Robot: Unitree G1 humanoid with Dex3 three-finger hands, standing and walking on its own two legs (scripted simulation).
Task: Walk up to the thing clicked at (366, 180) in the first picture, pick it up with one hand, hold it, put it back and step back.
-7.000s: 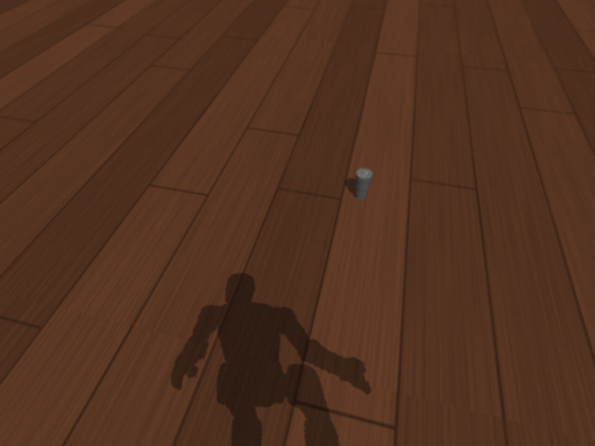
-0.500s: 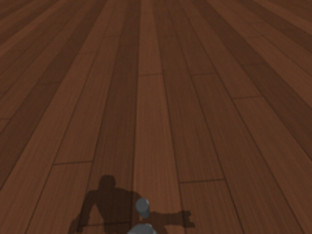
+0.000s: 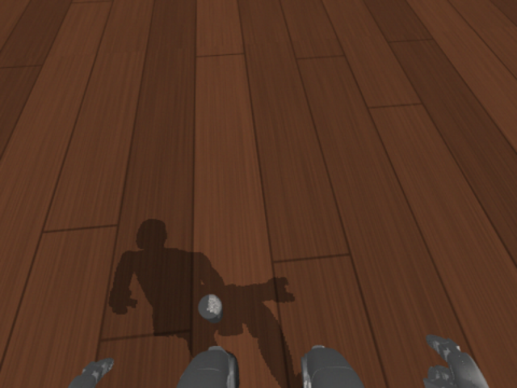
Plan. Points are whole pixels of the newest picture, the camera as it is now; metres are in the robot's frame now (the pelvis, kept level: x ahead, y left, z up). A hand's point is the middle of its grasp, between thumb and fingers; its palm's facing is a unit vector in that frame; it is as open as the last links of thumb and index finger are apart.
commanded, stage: walk up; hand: left
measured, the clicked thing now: (212, 311) +0.36 +0.18 -0.68
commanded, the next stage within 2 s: none
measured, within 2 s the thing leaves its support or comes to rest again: neither
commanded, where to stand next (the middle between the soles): +0.03 +0.03 m, yaw +0 degrees
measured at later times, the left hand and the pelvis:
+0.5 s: hand out of the picture -0.03 +0.34 -0.14, palm faces +0.08 -0.86 -0.50, open 7.4 cm; pelvis -0.05 +0.03 -0.02, yaw +3 degrees
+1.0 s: hand out of the picture +0.02 +0.27 -0.14, palm faces +0.00 -0.89 -0.46, open 7.3 cm; pelvis -0.03 +0.00 -0.01, yaw +4 degrees
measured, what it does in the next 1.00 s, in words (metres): steps on the spot: right foot, then left foot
